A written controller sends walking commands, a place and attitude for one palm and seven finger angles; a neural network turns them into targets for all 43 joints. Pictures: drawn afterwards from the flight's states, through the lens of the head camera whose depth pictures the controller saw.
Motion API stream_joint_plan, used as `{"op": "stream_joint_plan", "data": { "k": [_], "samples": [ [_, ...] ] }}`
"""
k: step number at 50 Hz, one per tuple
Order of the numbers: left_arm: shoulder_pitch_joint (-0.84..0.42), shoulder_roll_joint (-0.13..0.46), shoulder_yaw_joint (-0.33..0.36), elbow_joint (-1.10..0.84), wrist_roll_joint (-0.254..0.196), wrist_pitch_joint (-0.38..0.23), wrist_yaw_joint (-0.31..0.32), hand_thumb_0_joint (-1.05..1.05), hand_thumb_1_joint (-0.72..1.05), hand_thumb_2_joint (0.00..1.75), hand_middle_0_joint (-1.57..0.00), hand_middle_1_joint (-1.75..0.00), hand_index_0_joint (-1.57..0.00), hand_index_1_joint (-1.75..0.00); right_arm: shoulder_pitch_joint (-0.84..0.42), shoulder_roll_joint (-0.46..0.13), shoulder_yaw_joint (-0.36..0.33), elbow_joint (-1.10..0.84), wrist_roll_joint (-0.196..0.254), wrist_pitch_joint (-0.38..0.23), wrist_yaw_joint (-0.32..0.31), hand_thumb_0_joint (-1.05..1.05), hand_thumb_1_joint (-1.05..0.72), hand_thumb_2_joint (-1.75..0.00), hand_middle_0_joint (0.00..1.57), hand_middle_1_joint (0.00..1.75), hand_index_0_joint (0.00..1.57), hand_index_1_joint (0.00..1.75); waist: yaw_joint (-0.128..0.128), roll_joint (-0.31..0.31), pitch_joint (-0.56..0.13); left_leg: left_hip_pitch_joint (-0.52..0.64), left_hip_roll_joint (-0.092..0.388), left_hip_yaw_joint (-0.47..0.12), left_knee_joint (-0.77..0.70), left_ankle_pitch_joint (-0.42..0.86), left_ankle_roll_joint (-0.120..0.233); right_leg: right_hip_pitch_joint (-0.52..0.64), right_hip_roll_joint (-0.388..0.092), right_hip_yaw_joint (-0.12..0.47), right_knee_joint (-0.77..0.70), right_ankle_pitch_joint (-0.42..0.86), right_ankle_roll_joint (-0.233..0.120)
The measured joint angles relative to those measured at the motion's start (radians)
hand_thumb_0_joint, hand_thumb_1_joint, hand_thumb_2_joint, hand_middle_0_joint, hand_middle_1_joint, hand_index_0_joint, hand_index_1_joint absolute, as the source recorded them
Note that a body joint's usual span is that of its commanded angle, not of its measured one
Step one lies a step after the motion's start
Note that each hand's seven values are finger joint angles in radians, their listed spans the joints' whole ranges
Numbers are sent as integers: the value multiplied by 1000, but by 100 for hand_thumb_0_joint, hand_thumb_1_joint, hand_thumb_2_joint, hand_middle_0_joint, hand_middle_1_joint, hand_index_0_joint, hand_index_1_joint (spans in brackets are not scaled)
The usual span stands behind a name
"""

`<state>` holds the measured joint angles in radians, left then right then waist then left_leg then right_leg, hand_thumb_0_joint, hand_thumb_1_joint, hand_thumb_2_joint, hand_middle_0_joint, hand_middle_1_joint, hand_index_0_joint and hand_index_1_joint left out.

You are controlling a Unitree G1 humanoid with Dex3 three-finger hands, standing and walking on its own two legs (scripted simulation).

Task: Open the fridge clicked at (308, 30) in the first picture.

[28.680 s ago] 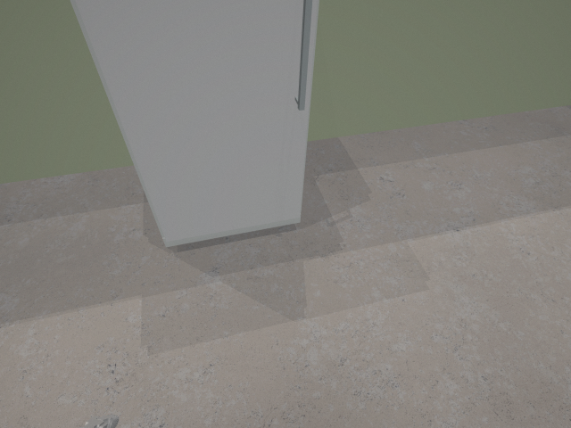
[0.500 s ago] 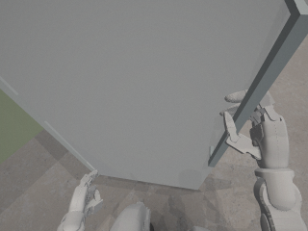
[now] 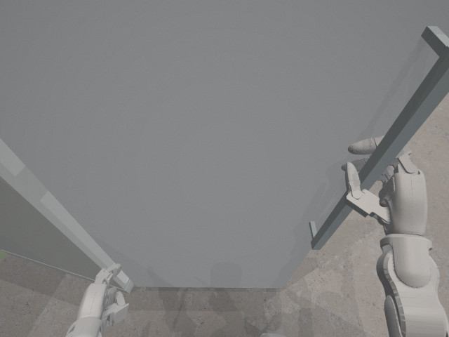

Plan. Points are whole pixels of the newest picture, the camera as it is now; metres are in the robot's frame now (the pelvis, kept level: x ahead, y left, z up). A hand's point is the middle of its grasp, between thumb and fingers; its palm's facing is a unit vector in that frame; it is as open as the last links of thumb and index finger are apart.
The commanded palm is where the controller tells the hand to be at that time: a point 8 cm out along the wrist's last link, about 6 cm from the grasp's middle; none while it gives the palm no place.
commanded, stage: stop walking and hold the door back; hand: right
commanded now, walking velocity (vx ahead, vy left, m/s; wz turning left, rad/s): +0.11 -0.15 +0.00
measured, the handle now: (353, 179) +0.34 -0.18 +0.13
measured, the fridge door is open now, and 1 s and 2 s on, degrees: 75 73 72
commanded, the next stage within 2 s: loosen the grip on the handle in 1.00 s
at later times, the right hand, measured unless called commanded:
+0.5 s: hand (345, 165) +0.34 -0.16 +0.15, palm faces +0.18 +0.95 -0.24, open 5.3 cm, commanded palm +0.30 -0.23 +0.14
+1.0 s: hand (351, 181) +0.32 -0.16 +0.15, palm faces +0.08 +0.98 -0.18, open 5.5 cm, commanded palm +0.29 -0.23 +0.14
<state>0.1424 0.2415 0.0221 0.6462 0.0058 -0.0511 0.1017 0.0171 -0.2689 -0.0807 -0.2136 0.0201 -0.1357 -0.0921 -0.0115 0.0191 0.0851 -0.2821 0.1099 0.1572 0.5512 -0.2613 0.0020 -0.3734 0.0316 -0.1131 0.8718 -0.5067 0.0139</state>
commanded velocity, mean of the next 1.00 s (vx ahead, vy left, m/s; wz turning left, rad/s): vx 0.09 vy -0.03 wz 0.00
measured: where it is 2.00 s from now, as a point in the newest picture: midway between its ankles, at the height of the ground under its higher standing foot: outside the picture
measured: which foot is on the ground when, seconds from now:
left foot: down 0.00-0.10, up 0.12-0.34, down 0.36-1.00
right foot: up 0.00-0.08, down 0.10-0.36, up 0.38-0.64, down 0.66-1.00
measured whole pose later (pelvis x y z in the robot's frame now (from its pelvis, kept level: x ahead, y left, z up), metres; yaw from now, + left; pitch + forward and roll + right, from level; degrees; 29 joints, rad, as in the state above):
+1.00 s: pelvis -0.05 -0.02 +0.00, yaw +3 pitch -1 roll +1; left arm 0.16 0.16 -0.05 0.63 -0.02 -0.04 0.07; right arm -0.26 -0.28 -0.13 0.12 0.05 -0.18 -0.05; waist 0.03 -0.01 0.07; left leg -0.23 0.02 0.00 0.54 -0.30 -0.04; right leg -0.32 -0.09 -0.13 0.58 -0.24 0.00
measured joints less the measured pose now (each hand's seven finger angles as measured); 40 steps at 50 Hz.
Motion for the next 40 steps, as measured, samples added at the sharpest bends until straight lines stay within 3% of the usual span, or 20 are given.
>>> {"op": "stream_joint_plan", "data": {
  "k": [3,5,7,9,12,16,18,19,22,25,29,33,34,36,40],
  "samples": [
    [-11,8,-12,-19,-4,10,-12,1,91,90,-20,-30,-20,-30,-102,10,30,91,-16,2,-11,-4,-62,-83,48,141,42,140,-8,20,-23,-28,4,20,5,17,5,108,4,16,-213,55,-16],
    [-28,11,-16,-37,-7,17,-21,1,91,90,-20,-30,-20,-30,-174,16,43,151,-14,6,-19,-3,-62,-82,48,142,43,140,-6,24,-27,-57,8,27,34,19,4,171,0,21,-362,179,-42],
    [-45,-1,-20,-48,-12,22,-27,1,91,90,-20,-30,-20,-30,-244,15,50,230,-6,0,-21,-2,-64,-81,47,142,44,140,-18,36,-8,-70,4,-9,68,-22,-9,172,8,7,-367,223,-68],
    [-43,-12,-27,-54,-17,16,-29,1,91,90,-20,-30,-20,-30,-304,13,59,322,-7,-4,-20,-2,-66,-82,46,141,45,140,-9,0,-10,-98,-36,-51,193,-133,-17,157,-9,23,-358,224,-74],
    [-13,-36,-39,-45,-31,10,-30,1,91,90,-20,-30,-20,-30,-407,6,80,452,-4,21,-5,-1,-68,-82,46,141,45,140,-5,-50,-16,-106,-81,-79,286,-161,-23,138,-32,61,-364,244,-70],
    [34,-66,-73,-7,-34,16,-29,1,91,90,-20,-30,-20,-30,-518,11,67,593,15,43,6,-1,-69,-83,46,140,44,140,-25,-70,-25,-19,-98,-77,128,-138,-21,107,-47,72,-340,250,-52],
    [54,-78,-88,10,-31,23,-26,1,90,90,-20,-30,-21,-30,-557,-4,45,643,20,43,12,-1,-69,-83,46,140,43,140,-28,-58,-36,39,-93,-95,-2,-93,-1,68,-42,62,-278,223,-41],
    [52,-74,-91,25,-28,27,-24,1,90,90,-20,-30,-21,-30,-567,-7,22,663,19,38,12,-2,-69,-83,46,140,43,140,-21,-73,-29,32,-104,-97,3,-50,8,49,-51,66,-233,187,-38],
    [62,-53,-68,70,-29,31,-18,1,90,90,-20,-31,-21,-30,-586,-11,-23,722,16,20,21,-3,-70,-84,46,140,42,140,11,-93,-8,34,-106,-97,26,-43,15,-20,-35,101,-18,72,-22],
    [85,-20,-49,94,-28,29,-11,1,90,90,-20,-31,-21,-30,-589,-19,-59,764,6,-3,37,-5,-70,-83,46,140,43,140,39,-70,8,62,-83,-115,-2,-35,8,-55,-32,88,68,79,-11],
    [111,30,-24,78,-22,31,-6,1,91,90,-20,-30,-21,-30,-551,-32,-108,742,7,-29,50,-4,-69,-81,46,140,44,140,83,-33,14,77,-55,-142,-19,-28,-10,-10,-58,48,-116,149,-10],
    [121,75,10,47,-20,22,-7,1,91,90,-20,-30,-20,-30,-487,-23,-120,631,14,-40,43,-2,-71,-81,46,140,45,140,115,-33,16,71,-66,-157,20,-56,-32,91,-83,35,-350,334,-9],
    [112,72,20,48,-22,22,-7,1,91,90,-20,-30,-20,-30,-472,-25,-121,600,18,-42,43,-2,-71,-80,46,140,44,140,123,-23,18,65,-63,-163,36,-67,-38,95,-81,28,-352,332,-12],
    [101,56,30,36,-29,25,-13,1,91,90,-20,-30,-20,-30,-436,-24,-116,545,21,-50,42,-1,-72,-79,46,140,43,140,117,-2,14,56,-58,-180,36,-62,-48,87,-80,7,-331,299,-16],
    [88,7,9,-8,-28,9,-28,1,91,90,-20,-30,-20,-29,-373,-22,-104,438,22,-47,37,-1,-73,-78,46,140,40,140,97,0,0,37,-70,-154,20,-50,-26,52,-106,-12,-297,268,-20]
  ]
}}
